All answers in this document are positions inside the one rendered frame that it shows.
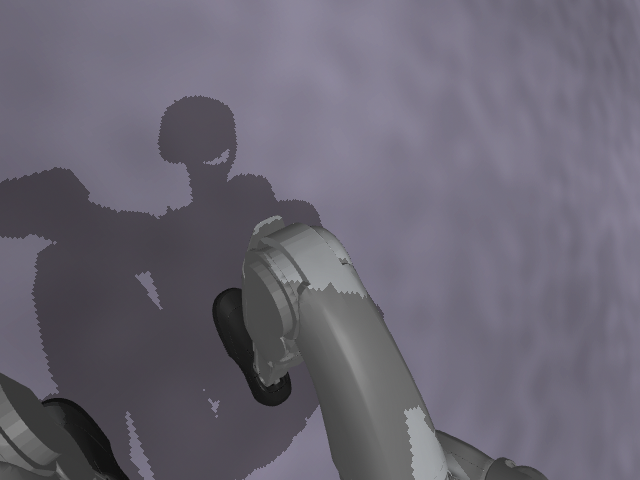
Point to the right robot arm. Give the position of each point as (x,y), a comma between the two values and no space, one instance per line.
(505,469)

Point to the right robot foot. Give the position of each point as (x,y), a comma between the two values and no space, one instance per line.
(228,318)

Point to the left robot foot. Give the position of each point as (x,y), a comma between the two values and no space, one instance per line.
(90,438)

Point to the right robot hand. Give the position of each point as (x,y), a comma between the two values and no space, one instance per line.
(465,462)

